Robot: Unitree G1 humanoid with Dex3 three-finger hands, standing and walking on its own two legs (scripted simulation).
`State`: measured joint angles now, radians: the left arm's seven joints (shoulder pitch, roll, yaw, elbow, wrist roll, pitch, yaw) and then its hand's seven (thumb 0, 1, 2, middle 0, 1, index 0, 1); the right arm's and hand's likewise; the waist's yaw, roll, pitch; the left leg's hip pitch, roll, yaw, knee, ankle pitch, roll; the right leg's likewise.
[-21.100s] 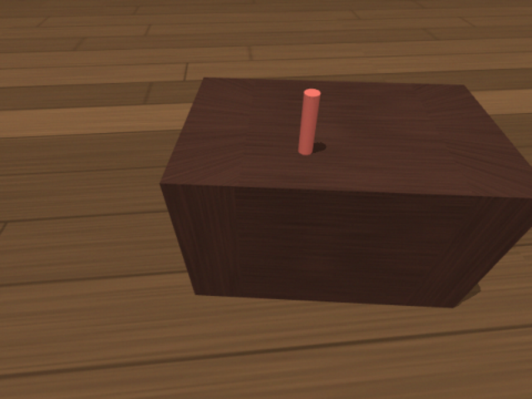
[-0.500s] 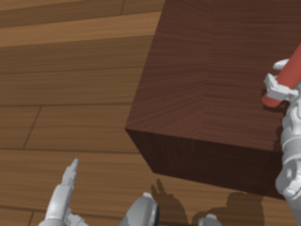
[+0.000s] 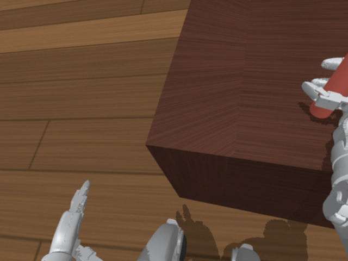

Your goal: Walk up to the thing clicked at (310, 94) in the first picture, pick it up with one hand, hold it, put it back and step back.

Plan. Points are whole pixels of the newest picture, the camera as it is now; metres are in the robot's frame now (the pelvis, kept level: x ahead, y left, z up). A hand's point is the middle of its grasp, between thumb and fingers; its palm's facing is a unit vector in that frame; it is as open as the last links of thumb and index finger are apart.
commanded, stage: open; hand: right
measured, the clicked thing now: (341, 83) +0.53 -0.23 +0.07
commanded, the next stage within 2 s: withdraw in 0.12 s
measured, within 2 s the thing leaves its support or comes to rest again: neither
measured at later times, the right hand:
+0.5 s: hand out of the picture +0.54 -0.25 +0.09, palm faces +0.28 +0.96 -0.01, open 15.7 cm
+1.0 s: hand out of the picture +0.47 -0.39 +0.16, palm faces +0.48 +0.82 -0.31, open 17.2 cm
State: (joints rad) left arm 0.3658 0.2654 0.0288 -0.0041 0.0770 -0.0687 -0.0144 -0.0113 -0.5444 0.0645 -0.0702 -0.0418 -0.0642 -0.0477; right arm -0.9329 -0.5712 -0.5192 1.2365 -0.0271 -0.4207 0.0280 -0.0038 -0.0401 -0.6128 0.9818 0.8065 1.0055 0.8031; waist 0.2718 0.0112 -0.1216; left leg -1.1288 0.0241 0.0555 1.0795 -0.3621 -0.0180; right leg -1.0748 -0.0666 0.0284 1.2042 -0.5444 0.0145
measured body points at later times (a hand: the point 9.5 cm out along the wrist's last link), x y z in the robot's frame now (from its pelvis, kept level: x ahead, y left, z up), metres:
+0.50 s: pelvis +0.01 +0.00 +0.01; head +0.14 -0.04 +0.44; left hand +0.16 +0.27 +0.02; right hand +0.52 -0.30 +0.09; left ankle +0.08 +0.14 -0.64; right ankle +0.01 -0.12 -0.64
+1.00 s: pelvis +0.04 -0.01 +0.06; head +0.12 -0.03 +0.50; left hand +0.17 +0.25 -0.01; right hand +0.44 -0.43 +0.18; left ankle +0.08 +0.14 -0.64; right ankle +0.01 -0.12 -0.64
